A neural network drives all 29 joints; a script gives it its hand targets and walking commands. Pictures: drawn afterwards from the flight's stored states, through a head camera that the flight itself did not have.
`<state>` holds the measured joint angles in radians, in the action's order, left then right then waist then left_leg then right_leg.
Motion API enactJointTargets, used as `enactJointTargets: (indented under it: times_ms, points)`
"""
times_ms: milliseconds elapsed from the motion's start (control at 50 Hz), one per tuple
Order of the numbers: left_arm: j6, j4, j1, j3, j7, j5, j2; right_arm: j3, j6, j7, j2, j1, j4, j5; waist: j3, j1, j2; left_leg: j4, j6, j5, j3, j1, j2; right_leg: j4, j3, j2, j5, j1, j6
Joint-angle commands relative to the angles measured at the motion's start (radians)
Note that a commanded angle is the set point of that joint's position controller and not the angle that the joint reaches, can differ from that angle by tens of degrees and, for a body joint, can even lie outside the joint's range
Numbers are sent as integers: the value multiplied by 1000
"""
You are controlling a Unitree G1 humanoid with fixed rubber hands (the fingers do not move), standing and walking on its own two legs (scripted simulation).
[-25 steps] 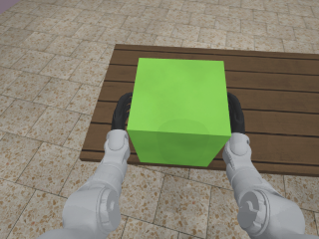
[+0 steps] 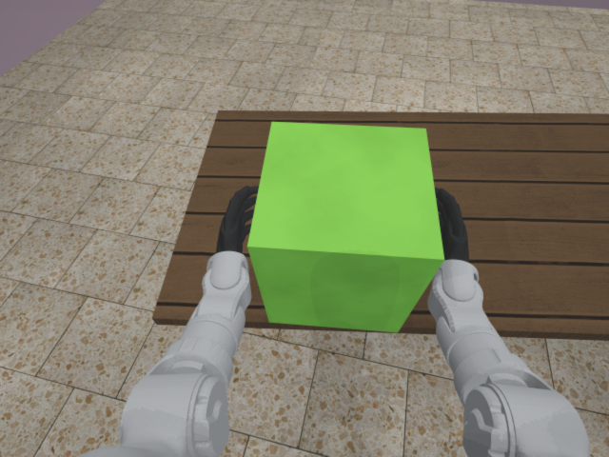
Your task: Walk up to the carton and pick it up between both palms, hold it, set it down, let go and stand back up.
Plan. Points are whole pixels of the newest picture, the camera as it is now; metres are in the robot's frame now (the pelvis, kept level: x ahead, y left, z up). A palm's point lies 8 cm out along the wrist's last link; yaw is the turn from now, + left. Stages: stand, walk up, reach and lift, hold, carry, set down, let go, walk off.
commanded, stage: reach and lift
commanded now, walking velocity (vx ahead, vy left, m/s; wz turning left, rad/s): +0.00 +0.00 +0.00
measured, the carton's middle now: (339, 235) +0.42 -0.03 +0.03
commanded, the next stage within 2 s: hold in 1.98 s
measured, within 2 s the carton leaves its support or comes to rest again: neither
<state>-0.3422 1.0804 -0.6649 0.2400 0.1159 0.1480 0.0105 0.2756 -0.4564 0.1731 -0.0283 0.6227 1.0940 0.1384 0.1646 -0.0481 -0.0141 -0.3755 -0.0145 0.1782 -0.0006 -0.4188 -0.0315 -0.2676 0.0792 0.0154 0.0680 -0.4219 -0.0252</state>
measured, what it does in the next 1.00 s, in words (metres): stands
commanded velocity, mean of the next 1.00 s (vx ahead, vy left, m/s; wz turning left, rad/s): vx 0.00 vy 0.00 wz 0.00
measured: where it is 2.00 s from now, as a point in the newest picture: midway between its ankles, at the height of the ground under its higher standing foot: outside the picture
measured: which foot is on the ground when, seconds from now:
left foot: down 0.00-1.00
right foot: down 0.00-1.00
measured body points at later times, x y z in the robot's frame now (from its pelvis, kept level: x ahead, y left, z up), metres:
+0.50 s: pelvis +0.01 +0.02 +0.00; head -0.01 +0.05 +0.45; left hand +0.40 +0.17 +0.14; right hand +0.40 -0.13 +0.15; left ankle -0.01 +0.12 -0.74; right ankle +0.02 -0.11 -0.74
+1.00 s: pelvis -0.01 +0.02 +0.00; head -0.04 +0.04 +0.45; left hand +0.37 +0.15 +0.17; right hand +0.37 -0.15 +0.16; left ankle -0.01 +0.12 -0.74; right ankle +0.02 -0.11 -0.74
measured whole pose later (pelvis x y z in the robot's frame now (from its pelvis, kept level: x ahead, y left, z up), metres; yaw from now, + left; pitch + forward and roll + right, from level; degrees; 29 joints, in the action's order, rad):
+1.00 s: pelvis -0.01 +0.02 +0.00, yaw +0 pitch -7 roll -1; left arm 0.60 0.18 -0.59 0.26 0.04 0.29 0.09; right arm 0.10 0.25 0.18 -0.04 0.62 0.55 -0.14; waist -0.04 -0.08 0.04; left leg -0.37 0.02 0.22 0.00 -0.04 0.00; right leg -0.27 0.05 0.00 0.11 -0.05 0.01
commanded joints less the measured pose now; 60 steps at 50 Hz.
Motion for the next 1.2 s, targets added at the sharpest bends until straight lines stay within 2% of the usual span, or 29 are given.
enactJointTargets:
  times_ms: [0,100,120,140,180,260,300,360,420,460,520,560,620,680,720,800,860,880,920,980,1060,1140,1180]
  points:
    - [-65,-276,-720,-389,-119,34,689,-496,19,-151,713,648,-242,53,598,-5,35,16,-15,-212,12,126,63,-105,-41,1,-400,521,60]
    - [17,-364,-729,-405,-121,7,678,-569,137,-142,741,628,-323,-25,509,-6,63,38,6,-148,-6,131,75,-99,-62,-10,-344,552,71]
    - [40,-358,-741,-409,-123,-22,642,-631,152,-142,764,702,-427,-84,546,56,88,37,31,-120,-4,83,78,-93,-95,-15,-309,578,72]
    - [71,-362,-740,-413,-124,-42,641,-652,184,-138,772,707,-444,-108,518,52,104,52,44,-88,-7,48,79,-89,-110,-24,-287,588,72]
    - [140,-440,-756,-428,-123,-62,637,-663,255,-134,769,711,-473,-152,492,48,98,58,45,-80,-10,67,79,-92,-114,-22,-261,595,72]
    - [320,-554,-703,-416,-147,-53,632,-630,383,-121,714,692,-515,-215,397,23,88,62,33,-124,-13,186,78,-59,-97,-6,-225,584,67]
    - [408,-615,-672,-415,-165,-33,641,-592,428,-109,674,666,-521,-225,350,-4,54,60,9,-173,-13,256,77,-43,-81,5,-243,577,60]
    - [515,-747,-635,-447,-187,-24,657,-559,462,-98,618,640,-574,-245,344,-48,5,31,-32,-297,-23,365,72,-34,-46,25,-300,571,55]
    - [597,-804,-570,-481,-205,-13,666,-541,476,-92,566,628,-629,-255,285,-85,-29,13,-62,-381,-35,419,66,-23,-23,39,-319,570,51]
    - [645,-840,-525,-485,-213,5,664,-542,492,-92,540,617,-665,-267,261,-87,-45,7,-72,-415,-37,441,68,-16,-8,48,-309,575,52]
    - [707,-904,-471,-526,-218,12,679,-546,500,-97,495,607,-739,-291,222,-107,-78,-12,-95,-497,-46,480,57,-13,9,60,-291,560,41]
    - [737,-977,-460,-563,-213,2,685,-577,505,-106,490,625,-816,-315,250,-97,-99,-25,-102,-547,-48,513,54,-13,14,64,-273,538,37]
    - [774,-1046,-441,-604,-192,-5,683,-612,513,-120,474,653,-906,-336,269,-86,-92,-34,-101,-598,-60,533,41,-16,22,70,-245,514,29]
    - [823,-1044,-411,-587,-184,0,654,-628,543,-128,457,661,-935,-345,220,-65,-60,-13,-84,-528,-56,510,35,-7,23,71,-177,498,27]
    - [847,-1078,-414,-597,-181,-13,648,-646,555,-133,467,683,-972,-368,247,-51,-53,-5,-76,-505,-51,518,35,-11,16,68,-181,504,28]
    - [889,-1049,-414,-564,-185,-6,631,-642,583,-133,469,724,-986,-371,238,-35,-29,15,-56,-416,-37,491,37,-13,9,58,-159,510,25]
    - [906,-1023,-460,-533,-196,-9,626,-623,602,-132,492,767,-965,-355,233,-28,7,47,-35,-274,-21,455,46,-7,6,53,-105,514,30]
    - [909,-998,-481,-514,-200,-6,621,-603,609,-132,502,772,-929,-343,220,-29,2,58,-27,-219,-16,435,49,-8,2,46,-83,518,29]
    - [914,-950,-495,-481,-211,3,608,-587,616,-130,515,800,-903,-326,204,-24,28,76,-12,-148,-2,402,55,-10,2,39,-64,532,37]
    - [919,-897,-541,-428,-233,18,589,-547,628,-124,542,817,-827,-301,173,-29,33,99,4,-61,13,350,68,-4,-10,26,-35,566,45]
    - [907,-855,-576,-388,-255,32,584,-523,622,-114,566,842,-790,-279,203,-39,31,101,9,-67,21,347,80,-11,-9,19,-80,607,61]
    - [888,-887,-585,-388,-266,32,574,-553,614,-97,588,830,-803,-301,252,-49,25,73,5,-161,19,367,93,-33,-9,21,-211,677,79]
    - [886,-897,-592,-388,-274,34,565,-559,617,-87,590,820,-807,-307,235,-59,28,75,0,-165,18,367,94,-32,-5,23,-226,694,85]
